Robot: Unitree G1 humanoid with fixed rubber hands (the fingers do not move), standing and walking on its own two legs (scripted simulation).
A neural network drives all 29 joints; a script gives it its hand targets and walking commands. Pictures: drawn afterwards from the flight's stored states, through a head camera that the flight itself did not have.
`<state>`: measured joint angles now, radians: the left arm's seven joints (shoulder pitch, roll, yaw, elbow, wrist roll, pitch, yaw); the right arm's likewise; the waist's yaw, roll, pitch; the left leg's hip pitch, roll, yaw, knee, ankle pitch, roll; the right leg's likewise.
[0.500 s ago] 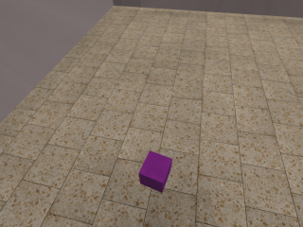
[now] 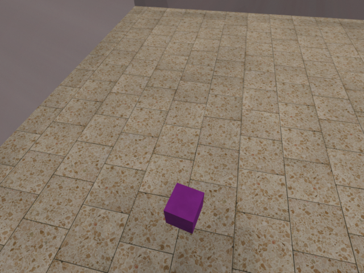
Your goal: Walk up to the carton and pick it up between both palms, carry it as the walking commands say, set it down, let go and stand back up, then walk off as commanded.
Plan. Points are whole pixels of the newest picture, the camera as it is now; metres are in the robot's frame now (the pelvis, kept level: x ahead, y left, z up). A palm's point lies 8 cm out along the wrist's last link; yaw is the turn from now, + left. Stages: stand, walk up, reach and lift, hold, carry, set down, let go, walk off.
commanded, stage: walk up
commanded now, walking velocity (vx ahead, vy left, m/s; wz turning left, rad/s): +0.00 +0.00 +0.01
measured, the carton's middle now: (184, 208) +0.55 +0.01 -0.69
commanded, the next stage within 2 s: none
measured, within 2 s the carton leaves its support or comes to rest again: neither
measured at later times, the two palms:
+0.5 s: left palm out of the picture -0.04 +0.19 -0.15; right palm out of the picture -0.02 -0.21 -0.15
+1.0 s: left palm out of the picture -0.03 +0.17 -0.15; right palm out of the picture -0.02 -0.22 -0.15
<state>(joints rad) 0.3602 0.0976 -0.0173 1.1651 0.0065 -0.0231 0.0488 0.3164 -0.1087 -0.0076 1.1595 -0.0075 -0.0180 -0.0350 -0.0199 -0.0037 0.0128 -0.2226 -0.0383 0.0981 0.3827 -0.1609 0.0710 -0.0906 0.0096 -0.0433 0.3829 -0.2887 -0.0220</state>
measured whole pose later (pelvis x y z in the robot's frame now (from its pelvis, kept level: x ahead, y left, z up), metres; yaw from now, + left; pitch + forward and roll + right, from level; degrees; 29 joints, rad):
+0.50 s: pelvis +0.02 -0.01 +0.00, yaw +0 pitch +0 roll +1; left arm 0.37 0.09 -0.01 1.18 0.01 -0.03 0.05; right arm 0.32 -0.10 0.00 1.17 -0.01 -0.02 -0.04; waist -0.01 -0.01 0.02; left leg -0.20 -0.04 0.10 0.39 -0.19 0.06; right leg -0.06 0.01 -0.04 0.37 -0.31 -0.03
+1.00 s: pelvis +0.02 -0.02 +0.00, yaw +0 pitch +0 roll +1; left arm 0.38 0.09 -0.01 1.18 0.01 -0.03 0.05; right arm 0.33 -0.10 -0.01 1.18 -0.01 -0.02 -0.04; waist -0.01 -0.01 0.02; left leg -0.19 -0.02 0.09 0.40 -0.20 0.03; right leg -0.04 0.03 -0.04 0.36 -0.31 -0.05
